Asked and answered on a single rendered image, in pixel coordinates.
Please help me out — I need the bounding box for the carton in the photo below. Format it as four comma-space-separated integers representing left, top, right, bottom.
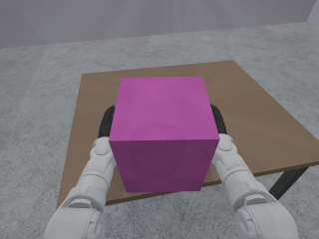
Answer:
109, 76, 220, 193

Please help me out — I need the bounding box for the robot left upper arm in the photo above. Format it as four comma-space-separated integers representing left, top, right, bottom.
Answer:
45, 207, 104, 239

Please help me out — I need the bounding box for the right robot forearm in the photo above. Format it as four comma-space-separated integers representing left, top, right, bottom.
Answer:
211, 133, 300, 238

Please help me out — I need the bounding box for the left robot hand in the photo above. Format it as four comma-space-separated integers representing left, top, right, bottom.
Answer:
98, 106, 115, 138

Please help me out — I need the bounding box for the right robot hand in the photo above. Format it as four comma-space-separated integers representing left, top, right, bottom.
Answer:
210, 104, 227, 134

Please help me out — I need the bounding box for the table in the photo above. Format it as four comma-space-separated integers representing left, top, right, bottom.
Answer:
56, 60, 319, 210

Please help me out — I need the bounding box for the left robot forearm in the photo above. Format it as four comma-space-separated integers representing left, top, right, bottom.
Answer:
43, 136, 117, 239

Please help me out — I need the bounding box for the robot right upper arm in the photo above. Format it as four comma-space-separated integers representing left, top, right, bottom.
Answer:
235, 202, 299, 239

